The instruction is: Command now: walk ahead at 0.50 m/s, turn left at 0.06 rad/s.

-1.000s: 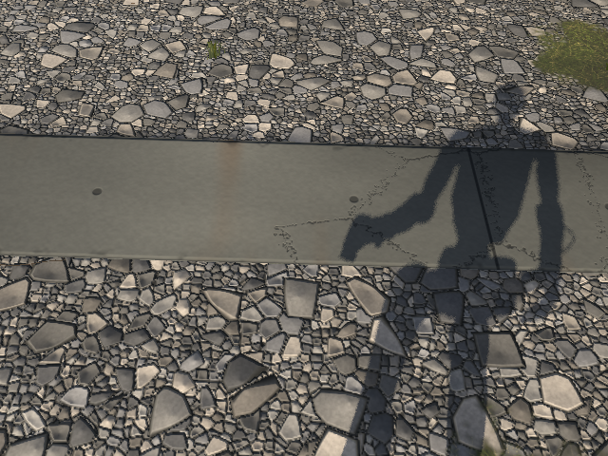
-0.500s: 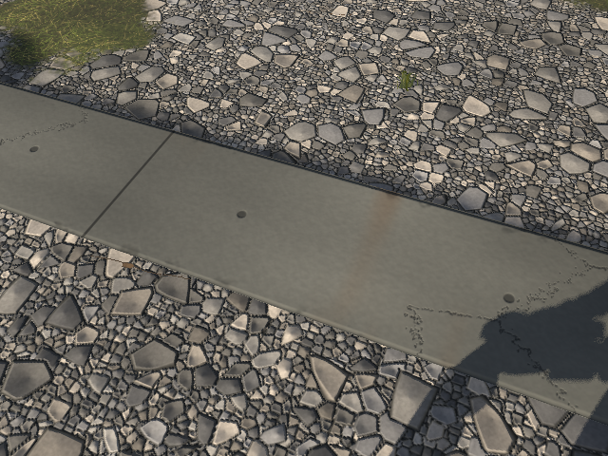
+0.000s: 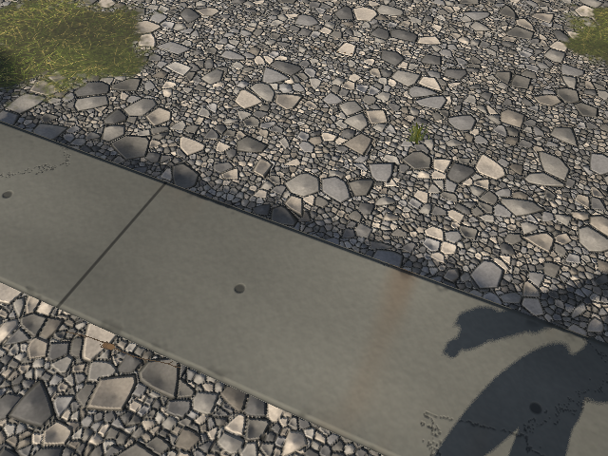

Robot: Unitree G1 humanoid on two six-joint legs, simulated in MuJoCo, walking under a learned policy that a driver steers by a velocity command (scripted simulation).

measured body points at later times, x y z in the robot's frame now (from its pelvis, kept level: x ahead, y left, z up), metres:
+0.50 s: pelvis +0.27 -0.07 +0.00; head +0.29 -0.09 +0.44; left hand +0.35 +0.19 -0.12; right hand +0.37 -0.35 -0.13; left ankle +0.27 +0.09 -0.66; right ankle +0.30 -0.16 -0.75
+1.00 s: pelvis +0.53 -0.01 -0.01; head +0.56 +0.01 +0.44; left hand +0.60 +0.27 -0.15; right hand +0.63 -0.28 -0.11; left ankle +0.58 +0.08 -0.75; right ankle +0.45 -0.16 -0.66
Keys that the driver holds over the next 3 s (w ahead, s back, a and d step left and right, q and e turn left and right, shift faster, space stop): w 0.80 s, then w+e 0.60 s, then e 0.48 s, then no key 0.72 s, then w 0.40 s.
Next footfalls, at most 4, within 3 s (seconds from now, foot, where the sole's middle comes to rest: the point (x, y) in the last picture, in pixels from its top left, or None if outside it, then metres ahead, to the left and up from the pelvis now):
0.30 right None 0.34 -0.16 -0.78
0.86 left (259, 403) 0.62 0.08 -0.78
1.40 right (369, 311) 0.86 -0.19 -0.78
1.90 left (308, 264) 1.01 -0.04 -0.78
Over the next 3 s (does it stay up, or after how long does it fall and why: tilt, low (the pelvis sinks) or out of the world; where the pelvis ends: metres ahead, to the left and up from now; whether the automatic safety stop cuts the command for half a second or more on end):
stays up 0.95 -0.14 0.00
